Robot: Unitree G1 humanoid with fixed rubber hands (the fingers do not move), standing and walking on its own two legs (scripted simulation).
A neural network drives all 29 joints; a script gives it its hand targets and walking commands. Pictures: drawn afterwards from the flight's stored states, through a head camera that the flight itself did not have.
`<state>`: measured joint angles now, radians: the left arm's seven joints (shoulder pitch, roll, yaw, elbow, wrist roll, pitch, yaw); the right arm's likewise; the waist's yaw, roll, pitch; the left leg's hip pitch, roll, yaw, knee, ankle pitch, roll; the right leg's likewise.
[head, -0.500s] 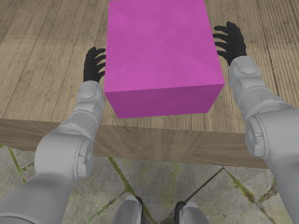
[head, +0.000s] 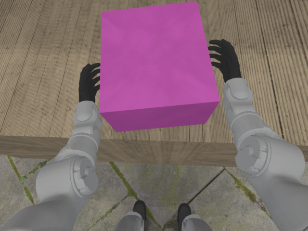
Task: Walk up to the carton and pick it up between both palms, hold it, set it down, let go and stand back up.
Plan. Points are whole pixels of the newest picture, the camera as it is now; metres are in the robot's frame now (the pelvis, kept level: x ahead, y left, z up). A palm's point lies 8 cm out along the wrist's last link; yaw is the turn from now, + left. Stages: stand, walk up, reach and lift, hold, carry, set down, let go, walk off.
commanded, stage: reach and lift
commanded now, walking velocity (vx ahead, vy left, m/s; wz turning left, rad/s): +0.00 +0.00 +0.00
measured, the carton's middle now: (155, 69) +0.54 +0.05 -0.04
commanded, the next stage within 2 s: none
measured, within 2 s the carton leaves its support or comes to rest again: leaves its support in 1.76 s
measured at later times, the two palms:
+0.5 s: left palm (88, 96) +0.43 +0.22 +0.00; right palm (229, 73) +0.49 -0.14 +0.02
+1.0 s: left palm (88, 100) +0.42 +0.22 -0.01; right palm (229, 75) +0.48 -0.14 +0.02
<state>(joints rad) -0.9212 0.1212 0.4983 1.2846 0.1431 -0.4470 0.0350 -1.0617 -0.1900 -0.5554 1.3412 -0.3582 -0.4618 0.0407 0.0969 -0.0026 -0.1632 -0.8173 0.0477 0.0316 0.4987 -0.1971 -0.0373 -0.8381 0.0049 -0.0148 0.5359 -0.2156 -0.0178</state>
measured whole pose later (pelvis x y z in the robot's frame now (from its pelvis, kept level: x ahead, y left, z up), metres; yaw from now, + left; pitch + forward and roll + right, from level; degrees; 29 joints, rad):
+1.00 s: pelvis +0.00 +0.00 +0.01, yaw +0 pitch +31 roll +0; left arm -0.87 0.10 0.43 1.30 0.08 -0.55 0.06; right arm -1.05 -0.21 -0.43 1.46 -0.27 -0.60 -0.04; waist 0.09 0.00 -0.19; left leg -0.79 0.06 0.05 0.40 -0.14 -0.03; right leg -0.79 0.01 -0.04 0.40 -0.15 -0.02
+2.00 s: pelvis -0.04 +0.01 +0.01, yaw +3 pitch +21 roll -1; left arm -0.80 0.18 0.01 1.36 -0.27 -0.43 0.08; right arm -0.87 -0.16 -0.16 1.30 0.03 -0.35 -0.07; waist 0.01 0.00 -0.26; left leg -0.72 0.03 -0.01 0.50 -0.15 -0.02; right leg -0.69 -0.02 -0.09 0.49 -0.17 -0.01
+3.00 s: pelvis -0.01 +0.02 +0.03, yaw +3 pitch -2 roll +0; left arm -0.50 0.07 0.26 0.39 0.12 0.34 0.00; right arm -0.57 -0.10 -0.10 0.63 0.15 0.16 -0.12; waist -0.06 -0.05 -0.04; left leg -0.10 0.02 -0.01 0.28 -0.14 -0.02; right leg -0.08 -0.02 -0.06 0.26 -0.15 0.00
